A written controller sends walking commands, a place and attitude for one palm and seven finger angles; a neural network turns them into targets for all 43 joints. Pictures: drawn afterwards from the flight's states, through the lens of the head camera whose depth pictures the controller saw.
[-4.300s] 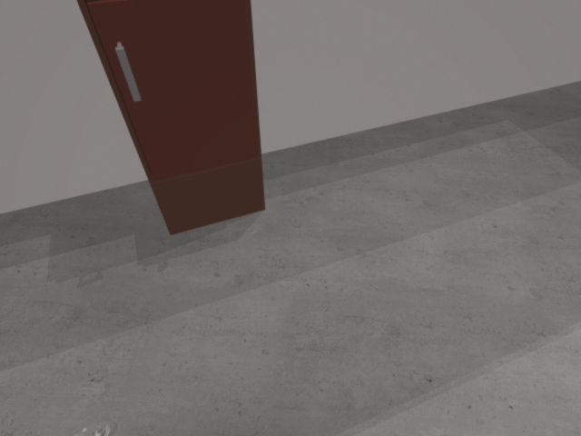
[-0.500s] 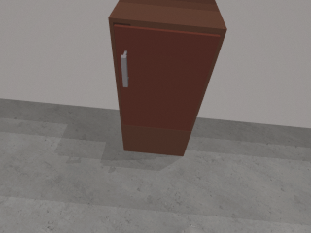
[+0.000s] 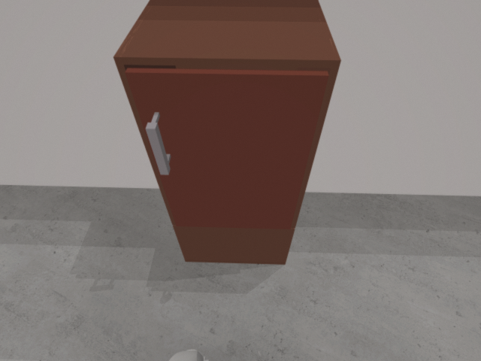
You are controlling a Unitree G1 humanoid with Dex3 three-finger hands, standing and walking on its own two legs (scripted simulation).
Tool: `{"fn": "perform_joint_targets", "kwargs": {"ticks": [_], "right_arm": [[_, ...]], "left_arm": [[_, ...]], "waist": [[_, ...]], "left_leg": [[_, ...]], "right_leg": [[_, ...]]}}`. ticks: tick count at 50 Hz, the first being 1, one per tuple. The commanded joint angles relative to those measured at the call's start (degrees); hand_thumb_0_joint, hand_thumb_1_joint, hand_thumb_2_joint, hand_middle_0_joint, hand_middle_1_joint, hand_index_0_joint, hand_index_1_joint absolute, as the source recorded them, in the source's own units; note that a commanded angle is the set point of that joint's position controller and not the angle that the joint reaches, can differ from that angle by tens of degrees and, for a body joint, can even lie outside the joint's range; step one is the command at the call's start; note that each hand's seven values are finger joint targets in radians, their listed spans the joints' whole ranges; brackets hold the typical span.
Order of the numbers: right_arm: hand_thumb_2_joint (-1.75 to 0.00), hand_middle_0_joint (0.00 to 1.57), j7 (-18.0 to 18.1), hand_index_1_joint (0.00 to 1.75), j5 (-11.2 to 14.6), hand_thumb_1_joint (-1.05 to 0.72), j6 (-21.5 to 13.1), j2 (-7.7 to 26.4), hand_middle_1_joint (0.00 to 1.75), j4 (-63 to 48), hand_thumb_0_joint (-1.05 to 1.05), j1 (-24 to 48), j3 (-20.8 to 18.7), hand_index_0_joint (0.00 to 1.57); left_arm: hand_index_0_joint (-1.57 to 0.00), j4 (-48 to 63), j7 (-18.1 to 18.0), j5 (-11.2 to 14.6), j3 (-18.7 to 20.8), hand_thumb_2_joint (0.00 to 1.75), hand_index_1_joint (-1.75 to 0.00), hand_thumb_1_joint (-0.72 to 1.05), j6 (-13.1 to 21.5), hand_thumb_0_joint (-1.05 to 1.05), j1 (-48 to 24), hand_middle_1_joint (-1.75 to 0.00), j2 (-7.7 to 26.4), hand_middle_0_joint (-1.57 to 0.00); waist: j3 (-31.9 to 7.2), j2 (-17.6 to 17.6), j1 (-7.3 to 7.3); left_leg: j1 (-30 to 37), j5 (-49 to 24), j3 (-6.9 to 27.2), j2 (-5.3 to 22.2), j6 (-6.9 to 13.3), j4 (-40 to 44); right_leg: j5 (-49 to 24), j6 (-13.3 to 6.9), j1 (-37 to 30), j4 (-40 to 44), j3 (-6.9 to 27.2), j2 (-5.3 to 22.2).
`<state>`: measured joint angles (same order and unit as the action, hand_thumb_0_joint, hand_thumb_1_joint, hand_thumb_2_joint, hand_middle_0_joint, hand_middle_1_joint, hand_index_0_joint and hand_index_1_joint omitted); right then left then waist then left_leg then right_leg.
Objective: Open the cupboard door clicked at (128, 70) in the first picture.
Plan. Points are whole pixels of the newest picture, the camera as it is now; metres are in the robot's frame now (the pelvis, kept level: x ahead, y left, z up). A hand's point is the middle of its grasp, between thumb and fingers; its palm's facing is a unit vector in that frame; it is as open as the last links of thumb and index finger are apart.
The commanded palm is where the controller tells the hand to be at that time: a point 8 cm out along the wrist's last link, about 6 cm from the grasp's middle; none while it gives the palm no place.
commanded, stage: come to a stop and stand still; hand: left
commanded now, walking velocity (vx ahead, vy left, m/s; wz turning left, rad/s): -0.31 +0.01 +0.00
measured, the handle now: (160, 144) +0.57 +0.22 +0.00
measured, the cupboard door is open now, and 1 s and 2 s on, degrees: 0 0 0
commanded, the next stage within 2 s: look again from close up in 1.14 s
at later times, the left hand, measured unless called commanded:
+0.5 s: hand out of the picture +0.04 +0.19 -0.17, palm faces +0.01 -0.96 -0.29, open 7.4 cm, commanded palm none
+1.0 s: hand out of the picture -0.03 +0.14 -0.17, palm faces +0.02 -0.98 -0.19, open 7.3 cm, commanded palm none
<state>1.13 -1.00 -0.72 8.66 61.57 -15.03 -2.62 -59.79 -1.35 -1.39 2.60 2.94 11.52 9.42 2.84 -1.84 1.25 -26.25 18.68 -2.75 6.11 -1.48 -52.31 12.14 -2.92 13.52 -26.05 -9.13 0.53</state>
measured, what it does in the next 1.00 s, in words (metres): steps on the spot: left foot, then right foot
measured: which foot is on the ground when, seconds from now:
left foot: up 0.00-0.08, down 0.10-0.46, up 0.48-0.68, down 0.70-1.00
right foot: down 0.00-0.14, up 0.16-0.44, down 0.46-1.00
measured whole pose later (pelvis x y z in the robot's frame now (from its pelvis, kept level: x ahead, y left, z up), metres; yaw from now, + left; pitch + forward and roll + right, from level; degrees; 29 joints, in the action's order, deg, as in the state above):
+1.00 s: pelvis -0.04 -0.03 +0.01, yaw -1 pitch -2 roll +0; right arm 1.6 -0.7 0.8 7.1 65.7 -15.8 -0.5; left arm -64.7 -1.1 -0.7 0.6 -0.7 14.7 8.8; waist 2.0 -0.4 -0.4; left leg -9.1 12.1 -1.9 2.0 -1.4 -22.9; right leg 10.3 -1.8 11.7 -23.5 -4.8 0.2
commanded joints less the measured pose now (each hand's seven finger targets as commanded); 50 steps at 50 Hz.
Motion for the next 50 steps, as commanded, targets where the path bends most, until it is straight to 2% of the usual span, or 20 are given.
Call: {"fn": "perform_joint_targets", "kwargs": {"ticks": [1,3,4,7,8,11,13,18,20,21,22,23,24,27,31,33,35,38,43,50], "right_arm": [[-0.90,0.20,-0.07,0.30,0.43,-0.90,0.14,0.12,0.30,0.21,0.00,-5.51,1.19,0.20],[-0.90,0.20,0.11,0.30,0.58,-0.90,0.23,2.17,0.30,0.25,0.00,-5.11,0.70,0.20],[-0.90,0.20,0.23,0.30,0.48,-0.90,-0.02,4.61,0.30,-0.25,0.00,-4.50,0.20,0.20],[-0.90,0.20,1.14,0.30,0.16,-0.90,0.24,10.38,0.30,-2.46,0.00,-0.41,-0.82,0.20],[-0.90,0.20,1.61,0.30,0.02,-0.90,0.48,10.99,0.30,-2.84,0.00,-0.24,-1.08,0.20],[-0.90,0.20,2.09,0.30,-0.44,-0.90,1.15,12.06,0.30,-4.67,0.00,2.80,-1.98,0.20],[-0.90,0.20,2.04,0.30,-0.39,-0.90,1.46,12.47,0.30,-5.41,0.00,3.59,-2.52,0.20],[-0.90,0.20,1.26,0.30,-0.55,-0.90,1.81,12.23,0.30,-6.43,0.00,5.73,-3.14,0.20],[-0.90,0.20,0.74,0.30,-0.17,-0.90,2.04,11.64,0.30,-6.72,0.00,6.64,-3.18,0.20],[-0.90,0.20,0.50,0.30,0.19,-0.90,2.24,10.26,0.30,-7.04,0.00,7.06,-3.13,0.20],[-0.90,0.20,0.12,0.30,0.63,-0.90,2.57,6.54,0.30,-7.72,0.00,6.07,-2.60,0.20],[-0.90,0.20,-0.44,0.30,0.60,-0.90,2.96,4.18,0.30,-9.16,0.00,8.05,-1.81,0.20],[-0.90,0.20,-0.41,0.30,0.30,-0.90,3.73,5.32,0.30,-9.64,0.00,10.44,-1.95,0.20],[-0.90,0.20,-0.47,0.30,0.27,-0.90,3.48,5.07,0.30,-6.07,0.00,4.99,-1.88,0.20],[-0.90,0.20,-0.07,0.30,0.54,-0.90,2.13,3.72,0.30,-4.43,0.00,3.24,-0.61,0.20],[-0.90,0.20,0.38,0.30,0.51,-0.90,1.46,3.44,0.30,-2.61,0.00,0.47,0.07,0.20],[-0.90,0.20,0.68,0.30,0.20,-0.90,0.30,6.16,0.30,-1.34,0.00,-0.04,0.37,0.20],[-0.90,0.20,0.90,0.30,0.16,-0.90,-0.13,6.30,0.30,0.28,0.00,1.41,0.99,0.20],[-0.90,0.20,0.85,0.30,0.18,-0.90,0.46,5.14,0.30,1.65,0.00,-0.69,1.17,0.20],[-0.90,0.20,0.82,0.30,0.08,-0.90,0.82,3.83,0.30,2.72,0.00,-4.65,1.35,0.20]], "left_arm": [[-0.20,1.16,-0.42,0.25,0.49,0.90,-0.30,0.90,-0.78,0.00,2.37,-0.30,6.43,-0.20],[-0.20,0.72,-0.65,0.71,0.39,0.90,-0.30,0.90,-1.79,0.00,2.38,-0.30,7.05,-0.20],[-0.20,0.99,-0.67,0.81,0.36,0.90,-0.30,0.90,-2.41,0.00,3.69,-0.30,6.23,-0.20],[-0.20,1.61,-0.94,1.00,0.14,0.90,-0.30,0.90,-4.07,0.00,6.98,-0.30,4.37,-0.20],[-0.20,1.97,-0.82,0.92,0.34,0.90,-0.30,0.90,-4.65,0.00,6.29,-0.30,5.56,-0.20],[-0.20,2.64,-0.55,0.58,1.17,0.90,-0.30,0.90,-4.96,0.00,5.87,-0.30,5.61,-0.20],[-0.20,3.49,-0.31,0.57,1.46,0.90,-0.30,0.90,-5.15,0.00,5.41,-0.30,5.41,-0.20],[-0.20,4.71,0.05,0.64,1.32,0.90,-0.30,0.90,-5.18,0.00,6.26,-0.30,4.10,-0.20],[-0.20,3.55,-0.01,0.45,1.25,0.90,-0.30,0.90,-4.65,0.00,9.85,-0.30,4.46,-0.20],[-0.20,2.90,-0.13,0.10,1.43,0.90,-0.30,0.90,-4.40,0.00,11.68,-0.30,5.55,-0.20],[-0.20,3.58,-0.35,-0.56,1.62,0.90,-0.30,0.90,-3.93,0.00,10.13,-0.30,9.28,-0.20],[-0.20,4.99,-0.34,-0.58,1.73,0.90,-0.30,0.90,-3.84,0.00,5.86,-0.30,12.56,-0.20],[-0.20,6.00,-0.45,-0.54,1.83,0.90,-0.30,0.90,-3.69,0.00,4.24,-0.30,12.39,-0.20],[-0.20,6.29,-0.59,-0.58,1.25,0.90,-0.30,0.90,-3.52,0.00,-2.18,-0.30,9.56,-0.20],[-0.20,4.23,-0.72,-0.14,0.92,0.90,-0.30,0.90,-2.92,0.00,2.43,-0.30,8.88,-0.20],[-0.20,2.61,-0.75,0.64,0.60,0.90,-0.30,0.90,-2.89,0.00,2.86,-0.30,8.50,-0.20],[-0.20,1.85,-0.41,1.14,-0.06,0.90,-0.30,0.90,-2.99,0.00,4.29,-0.30,5.78,-0.20],[-0.20,0.00,-0.37,1.14,-0.34,0.90,-0.30,0.90,-3.30,0.00,2.71,-0.30,5.78,-0.20],[-0.20,-2.33,-0.15,1.05,-0.86,0.90,-0.30,0.90,-3.08,0.00,3.72,-0.30,5.83,-0.20],[-0.20,-3.15,-0.30,0.86,-0.82,0.90,-0.30,0.90,-2.87,0.00,5.45,-0.30,5.20,-0.20]], "waist": [[-3.17,8.53,-0.45],[-3.14,7.94,0.29],[-2.89,4.04,-0.30],[-2.25,-13.23,-1.47],[-2.65,-13.72,-0.77],[-5.35,-8.18,-0.81],[-8.32,-6.24,-0.52],[-8.74,-9.83,-0.71],[-8.46,-7.61,-2.37],[-7.37,-2.96,-3.34],[-4.04,8.84,-2.29],[-0.62,16.71,-2.00],[-0.10,16.42,-3.43],[1.77,12.21,0.32],[-1.67,10.17,-1.67],[-3.03,8.69,-0.90],[-3.78,-0.54,-2.31],[-2.34,-6.10,-2.81],[1.21,0.57,-2.32],[2.90,3.64,-1.34]], "left_leg": [[10.31,-5.28,-1.14,-2.01,-0.99,15.26],[16.97,-15.01,-1.18,-1.86,-0.89,24.86],[19.71,-25.58,1.10,0.89,0.14,26.35],[15.76,-46.11,12.26,14.14,9.36,33.05],[15.67,-47.50,13.87,15.47,11.67,34.46],[20.47,-51.36,10.98,15.36,13.60,29.90],[23.33,-47.96,9.04,14.06,12.88,29.09],[18.29,-33.27,8.26,12.05,11.00,30.46],[13.27,-22.80,7.11,9.56,8.65,28.62],[9.15,-13.11,5.12,6.19,6.04,25.52],[3.01,-0.70,1.21,-0.07,2.08,18.46],[1.38,9.05,-0.51,-3.98,0.15,11.78],[3.72,11.38,3.16,-3.51,0.88,4.50],[4.62,5.94,2.95,-3.81,1.41,-2.31],[7.12,4.86,0.72,-3.80,0.38,13.33],[15.20,-4.37,1.08,-3.55,0.44,26.32],[18.69,-17.90,8.36,2.91,3.05,31.69],[12.17,-13.38,8.33,3.20,3.40,34.67],[11.12,-1.63,5.81,0.27,2.17,36.10],[13.01,-0.84,3.91,-1.08,2.17,34.56]], "right_leg": [[-25.60,-4.88,0.14,6.23,7.14,11.73],[-20.44,-2.27,2.27,1.85,6.59,10.26],[-15.49,-0.19,4.00,-1.04,6.41,8.17],[12.51,4.31,3.39,-13.65,2.97,1.91],[20.16,4.19,5.13,-21.85,5.43,1.62],[21.06,4.12,11.08,-32.15,9.00,1.66],[19.27,4.66,12.45,-33.02,9.33,1.34],[16.14,4.21,4.93,-18.40,6.80,1.76],[6.84,4.00,-2.37,-6.55,5.11,1.16],[1.21,4.11,-6.12,2.09,5.86,2.23],[1.93,1.12,-4.93,9.77,17.21,10.91],[3.19,-3.82,2.84,13.61,24.41,19.30],[6.59,-6.31,9.45,14.99,25.64,19.82],[-0.06,-5.81,9.32,10.76,17.26,13.75],[-14.74,-5.85,-1.31,5.39,14.67,12.51],[-12.29,-3.51,-0.22,3.41,14.54,11.45],[-6.32,1.05,0.60,1.69,11.14,6.08],[-4.27,2.54,-5.59,2.59,8.88,4.85],[2.07,1.95,-4.32,8.22,11.32,5.62],[9.83,1.88,0.66,11.62,12.79,5.94]]}}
